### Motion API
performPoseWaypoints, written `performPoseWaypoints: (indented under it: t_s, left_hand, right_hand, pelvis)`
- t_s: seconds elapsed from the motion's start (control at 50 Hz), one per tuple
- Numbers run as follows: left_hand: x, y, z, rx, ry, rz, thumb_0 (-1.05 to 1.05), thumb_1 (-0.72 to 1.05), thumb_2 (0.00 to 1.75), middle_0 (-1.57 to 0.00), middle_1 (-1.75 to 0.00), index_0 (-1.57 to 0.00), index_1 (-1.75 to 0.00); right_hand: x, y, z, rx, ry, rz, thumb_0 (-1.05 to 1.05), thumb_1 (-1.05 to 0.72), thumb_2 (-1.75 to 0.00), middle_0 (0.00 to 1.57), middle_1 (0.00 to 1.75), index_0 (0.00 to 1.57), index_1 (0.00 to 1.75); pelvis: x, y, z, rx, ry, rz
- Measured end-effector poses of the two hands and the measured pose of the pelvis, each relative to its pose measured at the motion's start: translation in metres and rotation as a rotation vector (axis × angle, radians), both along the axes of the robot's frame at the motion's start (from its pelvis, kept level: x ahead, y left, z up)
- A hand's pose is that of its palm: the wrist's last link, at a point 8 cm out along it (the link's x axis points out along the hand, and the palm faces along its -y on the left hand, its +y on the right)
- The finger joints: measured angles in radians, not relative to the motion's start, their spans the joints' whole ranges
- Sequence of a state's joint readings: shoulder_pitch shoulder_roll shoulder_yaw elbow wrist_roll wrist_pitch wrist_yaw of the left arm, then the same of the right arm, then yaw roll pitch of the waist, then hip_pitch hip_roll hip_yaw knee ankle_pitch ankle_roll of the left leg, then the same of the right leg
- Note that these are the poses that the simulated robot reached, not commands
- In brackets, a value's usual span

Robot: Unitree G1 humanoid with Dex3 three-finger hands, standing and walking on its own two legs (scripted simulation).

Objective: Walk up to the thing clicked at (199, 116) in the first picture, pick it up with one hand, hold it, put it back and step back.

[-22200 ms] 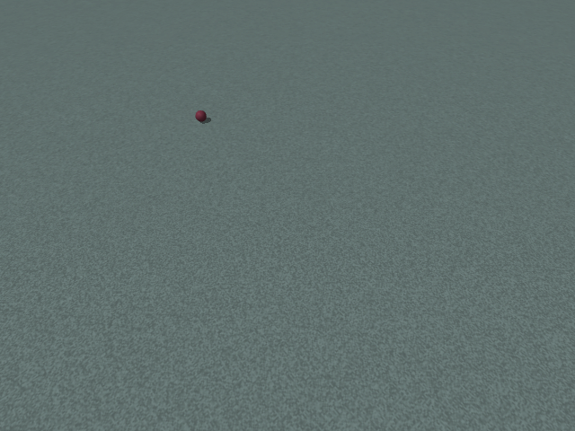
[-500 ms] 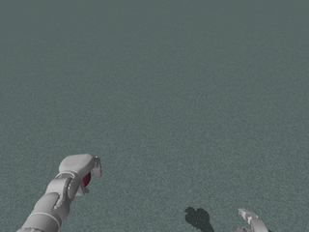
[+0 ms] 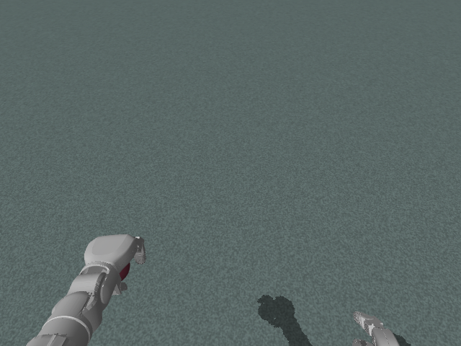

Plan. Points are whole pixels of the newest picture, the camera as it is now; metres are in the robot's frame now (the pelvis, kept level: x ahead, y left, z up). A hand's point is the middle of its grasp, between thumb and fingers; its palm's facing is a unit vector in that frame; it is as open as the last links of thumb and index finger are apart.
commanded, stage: crouch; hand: left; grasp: from above
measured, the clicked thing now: (112, 267) +0.30 +0.24 -0.10
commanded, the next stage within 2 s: lower in 1.64 s
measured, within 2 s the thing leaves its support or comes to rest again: neither
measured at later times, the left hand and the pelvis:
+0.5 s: hand (143, 282) +0.34 +0.25 -0.33, palm faces -0.44 +0.01 -0.90, open 7.4 cm; pelvis -0.04 +0.01 -0.20, yaw -1 degrees
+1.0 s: hand (154, 295) +0.35 +0.26 -0.50, palm faces -0.45 -0.02 -0.89, open 7.0 cm; pelvis -0.06 +0.00 -0.33, yaw -4 degrees
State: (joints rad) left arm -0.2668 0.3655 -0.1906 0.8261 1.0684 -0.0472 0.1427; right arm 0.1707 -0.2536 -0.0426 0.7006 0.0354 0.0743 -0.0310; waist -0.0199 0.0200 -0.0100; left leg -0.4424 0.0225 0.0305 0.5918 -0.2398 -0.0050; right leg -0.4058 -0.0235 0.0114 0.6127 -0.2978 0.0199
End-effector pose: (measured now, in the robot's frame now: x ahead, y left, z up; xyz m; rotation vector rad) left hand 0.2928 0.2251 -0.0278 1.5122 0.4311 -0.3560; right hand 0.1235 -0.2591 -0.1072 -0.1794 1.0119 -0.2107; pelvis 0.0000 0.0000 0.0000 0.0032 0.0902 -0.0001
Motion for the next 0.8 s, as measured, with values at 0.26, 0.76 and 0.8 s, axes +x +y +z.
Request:
performPoseWaypoints:
  t_s: [0.26,0.76,0.8]
  left_hand:
    - [0.032,0.009,-0.121,0.055,-0.058,-0.025,0.0,0.19,0.58,-0.59,-0.67,-0.86,-0.72]
    - [0.051,0.03,-0.361,0.021,-0.02,-0.016,-0.02,0.2,0.56,-0.61,-0.61,-0.93,-0.68]
    - [0.054,0.031,-0.374,0.02,-0.029,-0.015,-0.02,0.2,0.55,-0.62,-0.61,-0.94,-0.68]
  right_hand:
    - [-0.07,-0.026,-0.089,-0.104,0.181,-0.04,0.0,-0.89,-0.89,0.2,0.29,0.2,0.3]
    - [-0.11,-0.001,-0.295,-0.072,0.325,0.049,0.0,-0.9,-0.89,0.2,0.29,0.21,0.3]
    - [-0.106,-0.003,-0.303,-0.079,0.322,0.065,0.0,-0.9,-0.89,0.2,0.29,0.21,0.3]
  pelvis:
    - [-0.021,0.005,-0.091,-0.029,0.275,0.004]
    - [-0.055,0.009,-0.282,-0.074,0.555,-0.012]
    - [-0.056,0.008,-0.292,-0.077,0.56,-0.016]
